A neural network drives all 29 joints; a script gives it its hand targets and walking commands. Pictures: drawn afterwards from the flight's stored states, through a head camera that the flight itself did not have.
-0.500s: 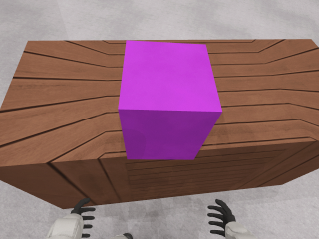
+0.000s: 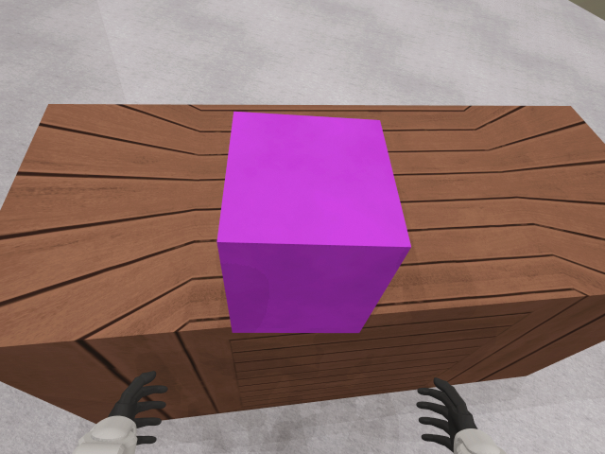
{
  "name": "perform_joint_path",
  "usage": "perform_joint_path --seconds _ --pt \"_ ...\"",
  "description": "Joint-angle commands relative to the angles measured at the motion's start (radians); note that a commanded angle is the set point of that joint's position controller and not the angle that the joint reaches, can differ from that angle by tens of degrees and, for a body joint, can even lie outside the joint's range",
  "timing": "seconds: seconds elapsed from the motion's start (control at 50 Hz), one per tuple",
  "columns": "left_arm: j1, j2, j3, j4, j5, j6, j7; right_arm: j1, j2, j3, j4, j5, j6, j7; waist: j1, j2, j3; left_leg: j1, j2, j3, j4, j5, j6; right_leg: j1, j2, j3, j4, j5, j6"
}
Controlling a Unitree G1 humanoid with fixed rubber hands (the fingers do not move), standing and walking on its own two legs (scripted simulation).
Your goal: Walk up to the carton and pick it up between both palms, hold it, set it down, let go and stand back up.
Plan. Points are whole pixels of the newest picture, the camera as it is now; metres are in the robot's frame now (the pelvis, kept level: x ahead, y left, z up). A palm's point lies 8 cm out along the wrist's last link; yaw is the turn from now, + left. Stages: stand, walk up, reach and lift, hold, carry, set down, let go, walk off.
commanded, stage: let go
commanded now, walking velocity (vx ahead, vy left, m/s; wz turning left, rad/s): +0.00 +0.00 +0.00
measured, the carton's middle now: (302, 232) +0.42 +0.00 +0.03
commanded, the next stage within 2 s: stand in 0.66 s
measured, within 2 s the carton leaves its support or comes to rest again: neither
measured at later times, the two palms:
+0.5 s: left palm out of the picture +0.13 +0.22 -0.08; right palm out of the picture +0.15 -0.22 -0.08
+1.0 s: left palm out of the picture +0.07 +0.25 -0.13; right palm out of the picture +0.05 -0.21 -0.14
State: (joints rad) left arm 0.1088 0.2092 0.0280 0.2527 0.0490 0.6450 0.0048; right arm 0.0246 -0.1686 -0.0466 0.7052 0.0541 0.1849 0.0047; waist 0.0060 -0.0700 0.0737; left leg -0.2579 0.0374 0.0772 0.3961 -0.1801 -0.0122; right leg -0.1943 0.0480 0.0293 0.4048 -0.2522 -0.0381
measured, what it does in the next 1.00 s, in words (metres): stands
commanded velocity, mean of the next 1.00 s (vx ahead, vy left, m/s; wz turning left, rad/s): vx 0.00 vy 0.00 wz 0.00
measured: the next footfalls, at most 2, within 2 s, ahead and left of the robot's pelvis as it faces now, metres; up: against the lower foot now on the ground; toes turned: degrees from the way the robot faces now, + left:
none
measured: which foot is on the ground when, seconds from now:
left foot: down 0.00-1.00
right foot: down 0.00-1.00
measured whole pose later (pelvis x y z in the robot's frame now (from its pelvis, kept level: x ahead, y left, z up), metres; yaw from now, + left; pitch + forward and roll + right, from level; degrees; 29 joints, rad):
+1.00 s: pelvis +0.01 +0.02 -0.01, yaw +2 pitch +2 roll -1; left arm 0.36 0.18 0.01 0.75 0.03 -0.07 0.01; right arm 0.35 -0.15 -0.06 0.89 -0.03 -0.04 0.02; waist 0.01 0.01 -0.03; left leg -0.31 0.03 0.04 0.56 -0.28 0.02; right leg -0.19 0.04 -0.01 0.47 -0.32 -0.02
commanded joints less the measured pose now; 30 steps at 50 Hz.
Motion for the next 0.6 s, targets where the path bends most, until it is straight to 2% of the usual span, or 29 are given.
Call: perform_joint_path --seconds 0.0,0.1,0.18,0.24,0.3,0.4,0.46,0.58 --pt "0.053 0.108 -0.016 -0.117 -0.014 -0.071 -0.015 0.022 -0.142 0.012 -0.109 0.024 -0.056 0.042 0.008 0.094 -0.236 0.372 -0.031 -0.039 -0.022 0.449 -0.021 -0.018 -0.025 0.021 -0.117 0.52 0.041" --pt "0.063 0.132 0.005 -0.065 -0.008 -0.237 -0.027 0.025 -0.11 -0.007 -0.08 -0.005 -0.196 0.069 0.001 0.062 -0.166 0.324 -0.046 -0.038 -0.003 0.338 0.009 -0.064 -0.053 0.052 -0.103 0.477 0.059" --pt "0.071 0.135 0.009 -0.001 -0.021 -0.385 -0.024 0.018 -0.106 -0.017 -0.032 -0.038 -0.335 0.064 -0.012 0.041 -0.155 0.258 -0.049 -0.036 0.029 0.249 0.02 -0.091 -0.067 0.066 -0.065 0.451 0.063" --pt "0.073 0.143 0.004 0.041 -0.033 -0.44 -0.021 0.014 -0.104 -0.028 0.009 -0.057 -0.396 0.051 -0.019 0.027 -0.13 0.219 -0.049 -0.031 0.035 0.163 0.017 -0.104 -0.066 0.063 -0.053 0.382 0.066" --pt "0.056 0.153 -0.004 0.058 -0.044 -0.459 -0.011 0.001 -0.102 -0.047 0.023 -0.083 -0.423 0.038 -0.019 0.022 -0.1 0.199 -0.041 -0.026 0.023 0.077 0.016 -0.132 -0.056 0.049 -0.057 0.255 0.063" --pt "0.012 0.16 -0.029 0.056 -0.061 -0.45 0.012 -0.02 -0.086 -0.078 0.01 -0.117 -0.408 0.034 -0.014 0.05 -0.05 0.188 -0.02 -0.022 0.002 -0.036 0.016 -0.202 -0.051 0.031 -0.085 0.005 0.041" --pt "0.002 0.16 -0.038 0.053 -0.064 -0.442 0.022 -0.019 -0.076 -0.084 0.002 -0.121 -0.395 0.037 -0.011 0.066 -0.044 0.181 -0.017 -0.021 -0.002 -0.062 0.018 -0.207 -0.057 0.031 -0.087 -0.044 0.034" --pt "0.009 0.153 -0.039 0.062 -0.059 -0.429 0.028 -0.002 -0.061 -0.078 0.002 -0.115 -0.385 0.046 -0.001 0.075 -0.059 0.19 -0.02 -0.02 0.003 -0.047 0.02 -0.199 -0.07 0.039 -0.087 -0.044 0.029"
